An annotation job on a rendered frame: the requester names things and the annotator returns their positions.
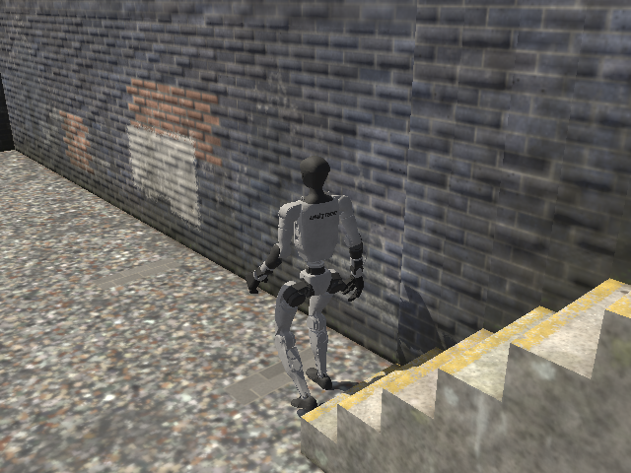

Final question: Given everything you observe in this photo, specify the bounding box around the robot right forearm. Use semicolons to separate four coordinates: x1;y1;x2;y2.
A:
349;239;364;278

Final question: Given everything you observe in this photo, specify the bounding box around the robot right hand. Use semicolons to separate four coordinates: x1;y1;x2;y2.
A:
340;275;364;302

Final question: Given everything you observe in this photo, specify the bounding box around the left robot foot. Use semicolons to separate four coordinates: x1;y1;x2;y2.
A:
291;394;318;411

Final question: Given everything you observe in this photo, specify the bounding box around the robot left forearm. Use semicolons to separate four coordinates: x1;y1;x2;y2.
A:
253;244;282;281

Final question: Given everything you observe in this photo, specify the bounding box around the left robot upper arm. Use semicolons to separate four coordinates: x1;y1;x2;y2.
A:
274;202;301;258

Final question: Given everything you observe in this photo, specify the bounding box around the left robot thigh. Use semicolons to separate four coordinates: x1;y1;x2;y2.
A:
275;281;309;349

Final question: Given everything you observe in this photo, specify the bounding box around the robot left hand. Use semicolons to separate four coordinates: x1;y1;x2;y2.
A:
245;271;268;294

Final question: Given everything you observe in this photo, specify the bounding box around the right robot upper arm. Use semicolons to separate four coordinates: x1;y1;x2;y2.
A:
331;195;361;247

